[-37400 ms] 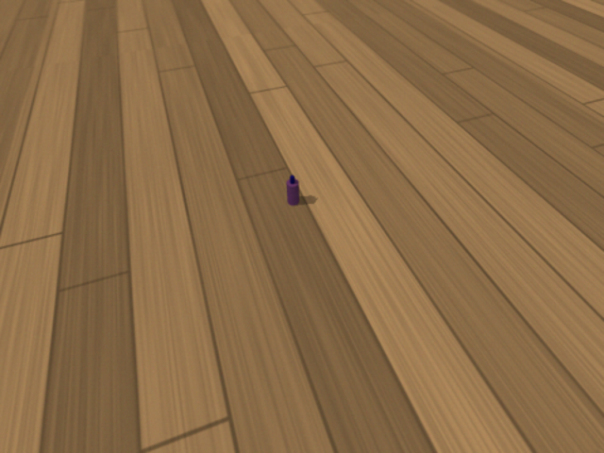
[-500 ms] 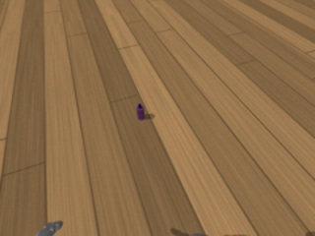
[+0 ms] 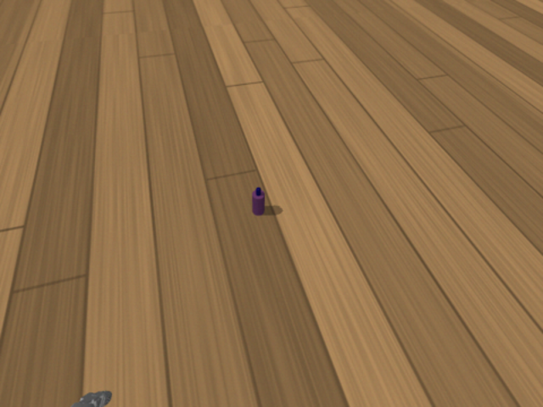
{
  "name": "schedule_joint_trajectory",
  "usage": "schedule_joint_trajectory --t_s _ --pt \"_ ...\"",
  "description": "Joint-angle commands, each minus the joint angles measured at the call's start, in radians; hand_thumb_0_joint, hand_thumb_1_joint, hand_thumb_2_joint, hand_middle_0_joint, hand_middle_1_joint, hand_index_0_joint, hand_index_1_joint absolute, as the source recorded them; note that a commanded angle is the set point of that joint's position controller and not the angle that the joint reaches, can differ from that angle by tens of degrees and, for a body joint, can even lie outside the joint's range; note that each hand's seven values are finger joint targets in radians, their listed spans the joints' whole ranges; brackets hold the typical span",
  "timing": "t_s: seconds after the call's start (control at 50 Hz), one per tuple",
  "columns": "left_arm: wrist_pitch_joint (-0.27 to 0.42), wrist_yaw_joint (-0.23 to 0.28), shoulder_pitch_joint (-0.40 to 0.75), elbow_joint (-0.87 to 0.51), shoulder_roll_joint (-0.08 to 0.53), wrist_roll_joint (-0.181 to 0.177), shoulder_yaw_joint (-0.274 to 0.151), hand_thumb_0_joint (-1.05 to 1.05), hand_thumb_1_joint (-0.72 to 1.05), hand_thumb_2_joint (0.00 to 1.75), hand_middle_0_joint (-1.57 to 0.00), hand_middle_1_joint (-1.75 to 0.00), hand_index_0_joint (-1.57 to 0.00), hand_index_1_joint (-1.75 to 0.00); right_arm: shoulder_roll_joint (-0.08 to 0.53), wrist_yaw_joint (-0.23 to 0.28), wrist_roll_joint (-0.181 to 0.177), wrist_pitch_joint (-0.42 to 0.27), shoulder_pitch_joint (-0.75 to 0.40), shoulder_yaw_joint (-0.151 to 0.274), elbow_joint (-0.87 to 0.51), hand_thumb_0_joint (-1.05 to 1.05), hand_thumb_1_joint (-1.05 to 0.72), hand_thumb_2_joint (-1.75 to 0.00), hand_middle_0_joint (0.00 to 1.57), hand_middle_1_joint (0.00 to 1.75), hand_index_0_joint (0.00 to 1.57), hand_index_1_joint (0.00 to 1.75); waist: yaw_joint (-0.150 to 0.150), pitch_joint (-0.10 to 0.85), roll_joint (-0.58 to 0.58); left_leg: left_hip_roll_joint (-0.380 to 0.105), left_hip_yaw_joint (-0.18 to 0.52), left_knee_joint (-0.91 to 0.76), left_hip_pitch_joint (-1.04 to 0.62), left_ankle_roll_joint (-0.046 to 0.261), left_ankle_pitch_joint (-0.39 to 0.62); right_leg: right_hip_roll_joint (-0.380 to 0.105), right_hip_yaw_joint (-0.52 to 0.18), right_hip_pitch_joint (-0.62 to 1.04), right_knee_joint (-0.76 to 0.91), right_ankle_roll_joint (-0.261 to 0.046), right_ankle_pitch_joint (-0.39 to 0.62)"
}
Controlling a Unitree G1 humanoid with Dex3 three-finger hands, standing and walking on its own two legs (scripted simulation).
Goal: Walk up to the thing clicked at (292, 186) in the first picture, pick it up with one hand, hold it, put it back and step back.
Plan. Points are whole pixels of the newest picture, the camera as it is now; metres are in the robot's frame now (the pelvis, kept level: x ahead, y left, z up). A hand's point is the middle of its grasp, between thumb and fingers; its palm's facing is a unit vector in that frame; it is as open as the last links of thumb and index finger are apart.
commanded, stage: step back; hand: left
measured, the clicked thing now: (258, 200) +1.02 +0.11 -0.69
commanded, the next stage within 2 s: stand in 0.06 s
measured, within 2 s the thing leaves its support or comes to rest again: neither
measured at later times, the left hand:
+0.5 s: hand out of the picture +0.07 +0.24 -0.14, palm faces -0.03 -0.94 -0.34, open 7.4 cm
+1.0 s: hand out of the picture +0.06 +0.22 -0.14, palm faces -0.04 -0.94 -0.35, open 7.4 cm
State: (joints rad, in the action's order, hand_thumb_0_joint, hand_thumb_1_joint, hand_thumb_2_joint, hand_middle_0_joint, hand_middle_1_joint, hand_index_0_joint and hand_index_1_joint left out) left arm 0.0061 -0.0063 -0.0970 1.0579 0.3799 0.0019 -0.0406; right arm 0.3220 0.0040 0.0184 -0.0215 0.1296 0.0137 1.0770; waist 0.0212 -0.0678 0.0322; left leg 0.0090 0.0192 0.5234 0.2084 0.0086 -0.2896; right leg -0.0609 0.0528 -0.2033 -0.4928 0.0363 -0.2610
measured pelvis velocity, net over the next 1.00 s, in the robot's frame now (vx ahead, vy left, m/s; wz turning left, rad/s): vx -0.02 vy -0.04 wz -0.01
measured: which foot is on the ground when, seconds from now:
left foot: down 0.00-1.00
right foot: down 0.00-1.00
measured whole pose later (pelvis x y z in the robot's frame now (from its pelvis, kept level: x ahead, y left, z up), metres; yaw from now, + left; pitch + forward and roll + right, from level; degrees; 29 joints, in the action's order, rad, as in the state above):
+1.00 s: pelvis -0.02 -0.04 +0.01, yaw -1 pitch -2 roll +0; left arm 0.01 -0.01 -0.11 1.13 0.35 0.01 0.00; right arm 0.36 -0.01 0.01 -0.01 0.13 0.00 1.15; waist 0.00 -0.05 -0.02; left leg -0.04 0.02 0.31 0.12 -0.04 -0.16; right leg -0.01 0.06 -0.14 -0.34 -0.01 -0.16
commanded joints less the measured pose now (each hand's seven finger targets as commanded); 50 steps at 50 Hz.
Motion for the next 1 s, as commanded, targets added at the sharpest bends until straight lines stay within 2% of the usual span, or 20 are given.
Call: schedule_joint_trajectory --t_s 0.0,0.02,0.04,0.06,0.08,0.14,0.3,0.36,0.4,0.44,0.48,0.54,0.64,0.7,0.74,0.76,0.9,0.98 --pt "0.025 0.018 0.064 -0.061 0.184 -0.001 -0.029 0.0 0.9 0.9 -0.2 -0.3 -0.2 -0.3 0.239 0.018 -0.006 -0.017 -0.047 0.057 -0.054 0.0 -0.9 -0.9 0.2 0.3 0.2 0.3 -0.009 0.174 -0.104 -0.139 0.099 -0.096 -0.065 0.024 0.532 -0.057 -0.048 0.109 0.034 -0.065 0.279" --pt "0.023 0.018 0.068 -0.057 0.182 -0.001 -0.028 0.0 0.9 0.9 -0.2 -0.3 -0.2 -0.3 0.237 0.019 -0.007 -0.015 -0.061 0.056 -0.052 0.0 -0.9 -0.9 0.2 0.3 0.2 0.3 -0.007 0.165 -0.109 -0.141 0.103 -0.109 -0.059 0.023 0.517 -0.056 -0.047 0.105 0.037 -0.061 0.263" --pt "0.019 0.015 0.044 -0.031 0.149 -0.006 -0.007 0.0 0.9 0.9 -0.2 -0.3 -0.2 -0.3 0.247 0.016 -0.009 -0.022 -0.052 0.047 -0.052 0.0 -0.9 -0.9 0.2 0.3 0.2 0.3 -0.012 0.171 -0.11 -0.153 0.12 -0.154 -0.082 0.026 0.509 -0.057 -0.065 0.128 0.058 -0.058 0.292" --pt "0.02 0.014 0.04 -0.026 0.153 -0.004 -0.005 0.0 0.9 0.9 -0.2 -0.3 -0.2 -0.3 0.248 0.015 -0.01 -0.025 -0.069 0.049 -0.048 0.0 -0.9 -0.9 0.2 0.3 0.2 0.3 -0.006 0.16 -0.102 -0.157 0.127 -0.167 -0.087 0.024 0.485 -0.059 -0.065 0.13 0.077 -0.054 0.284" --pt "0.023 0.015 0.039 -0.022 0.161 -0.002 -0.005 0.0 0.9 0.9 -0.2 -0.3 -0.2 -0.3 0.246 0.014 -0.011 -0.025 -0.079 0.05 -0.047 0.0 -0.9 -0.9 0.2 0.3 0.2 0.3 -0.006 0.176 -0.082 -0.155 0.118 -0.151 -0.107 0.024 0.52 -0.068 -0.064 0.144 0.082 -0.055 0.327" --pt "0.027 0.016 0.047 -0.008 0.163 0.003 0.0 0.0 0.9 0.9 -0.2 -0.3 -0.2 -0.3 0.239 0.011 -0.013 -0.022 -0.093 0.048 -0.038 0.0 -0.9 -0.9 0.2 0.3 0.2 0.3 -0.01 0.159 -0.049 -0.148 0.101 -0.177 -0.125 0.022 0.502 -0.072 -0.067 0.151 0.115 -0.047 0.338" --pt "0.033 0.014 0.055 0.011 0.172 0.008 0.005 0.0 0.9 0.9 -0.2 -0.3 -0.2 -0.3 0.228 0.0 -0.011 -0.016 -0.12 0.044 -0.029 0.0 -0.9 -0.9 0.2 0.3 0.2 0.3 -0.015 0.108 -0.034 -0.138 0.086 -0.25 -0.115 0.01 0.346 -0.081 -0.077 0.142 0.185 -0.04 0.239" --pt "0.036 0.014 0.057 0.015 0.174 0.009 0.005 0.0 0.9 0.9 -0.2 -0.3 -0.2 -0.3 0.228 -0.003 -0.011 -0.016 -0.126 0.043 -0.025 0.0 -0.9 -0.9 0.2 0.3 0.2 0.3 -0.016 0.116 -0.036 -0.135 0.081 -0.257 -0.111 0.006 0.332 -0.085 -0.081 0.15 0.196 -0.043 0.24" --pt "0.039 0.014 0.049 0.015 0.174 0.008 0.006 0.0 0.9 0.9 -0.2 -0.3 -0.2 -0.3 0.231 -0.003 -0.013 -0.018 -0.129 0.044 -0.02 0.0 -0.9 -0.9 0.2 0.3 0.2 0.3 -0.013 0.137 -0.037 -0.14 0.079 -0.252 -0.137 0.005 0.359 -0.089 -0.083 0.159 0.195 -0.046 0.269" --pt "0.04 0.014 0.057 0.014 0.178 0.009 0.006 0.0 0.9 0.9 -0.2 -0.3 -0.2 -0.3 0.225 -0.005 -0.011 -0.015 -0.121 0.039 -0.017 0.0 -0.9 -0.9 0.2 0.3 0.2 0.3 -0.019 0.118 -0.028 -0.131 0.071 -0.26 -0.108 0.002 0.299 -0.09 -0.088 0.157 0.21 -0.042 0.236" --pt "0.042 0.015 0.046 0.017 0.178 0.009 0.007 0.0 0.9 0.9 -0.2 -0.3 -0.2 -0.3 0.224 -0.006 -0.012 -0.014 -0.125 0.039 -0.011 0.0 -0.9 -0.9 0.2 0.3 0.2 0.3 -0.014 0.124 -0.025 -0.136 0.079 -0.263 -0.127 0.001 0.309 -0.091 -0.089 0.147 0.21 -0.047 0.25" --pt "0.038 0.014 0.05 0.019 0.181 0.008 0.006 0.0 0.9 0.9 -0.2 -0.3 -0.2 -0.3 0.225 -0.007 -0.012 -0.011 -0.116 0.036 -0.001 0.0 -0.9 -0.9 0.2 0.3 0.2 0.3 -0.016 0.102 -0.028 -0.132 0.076 -0.269 -0.109 -0.004 0.235 -0.087 -0.094 0.132 0.225 -0.048 0.182" --pt "0.038 0.013 0.042 0.02 0.186 0.008 0.005 0.0 0.9 0.9 -0.2 -0.3 -0.2 -0.3 0.23 -0.007 -0.009 -0.009 -0.092 0.034 0.01 0.0 -0.9 -0.9 0.2 0.3 0.2 0.3 -0.018 0.096 -0.028 -0.127 0.074 -0.271 -0.086 -0.006 0.185 -0.085 -0.104 0.123 0.234 -0.05 0.145" --pt "0.034 0.012 0.038 0.026 0.193 0.005 0.003 0.0 0.9 0.9 -0.2 -0.3 -0.2 -0.3 0.228 -0.008 -0.008 -0.008 -0.08 0.03 0.017 0.0 -0.9 -0.9 0.2 0.3 0.2 0.3 -0.016 0.074 -0.023 -0.124 0.077 -0.279 -0.07 -0.006 0.149 -0.084 -0.114 0.106 0.243 -0.053 0.091" --pt "0.032 0.011 0.03 0.025 0.193 0.01 0.004 0.0 0.9 0.9 -0.2 -0.3 -0.2 -0.3 0.222 -0.011 -0.008 -0.007 -0.078 0.029 0.015 0.0 -0.9 -0.9 0.2 0.3 0.2 0.3 -0.015 0.05 -0.009 -0.12 0.078 -0.278 -0.061 -0.008 0.125 -0.077 -0.112 0.073 0.258 -0.05 0.016" --pt "0.033 0.011 0.038 0.021 0.199 0.007 0.001 0.0 0.9 0.9 -0.2 -0.3 -0.2 -0.3 0.225 -0.01 -0.007 -0.007 -0.063 0.03 0.016 0.0 -0.9 -0.9 0.2 0.3 0.2 0.3 -0.021 0.064 0.0 -0.122 0.074 -0.269 -0.071 -0.005 0.118 -0.084 -0.124 0.077 0.26 -0.054 0.01" --pt "0.031 0.009 0.036 0.015 0.195 0.006 0.002 0.0 0.9 0.9 -0.2 -0.3 -0.2 -0.3 0.228 -0.008 -0.004 -0.008 -0.038 0.026 0.015 0.0 -0.9 -0.9 0.2 0.3 0.2 0.3 -0.021 0.07 -0.022 -0.127 0.076 -0.268 -0.063 -0.006 0.138 -0.081 -0.13 0.075 0.248 -0.06 0.049" --pt "0.034 0.008 0.032 0.017 0.196 0.004 0.002 0.0 0.9 0.9 -0.2 -0.3 -0.2 -0.3 0.233 -0.005 -0.007 -0.011 -0.044 0.024 0.011 0.0 -0.9 -0.9 0.2 0.3 0.2 0.3 -0.018 0.099 -0.028 -0.136 0.076 -0.259 -0.082 -0.005 0.182 -0.081 -0.126 0.106 0.226 -0.058 0.156"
